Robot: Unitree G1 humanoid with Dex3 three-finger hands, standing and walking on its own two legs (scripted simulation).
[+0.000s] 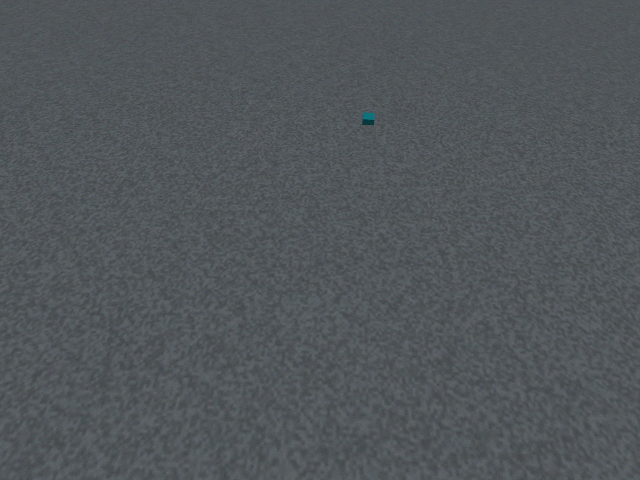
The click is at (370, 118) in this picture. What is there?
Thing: small box
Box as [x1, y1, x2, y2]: [362, 112, 374, 124]
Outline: 364,112 362,123 373,124 374,113
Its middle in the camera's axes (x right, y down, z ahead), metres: +0.30 -0.70 +2.22
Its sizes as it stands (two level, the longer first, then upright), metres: 0.072 0.066 0.033
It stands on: the floor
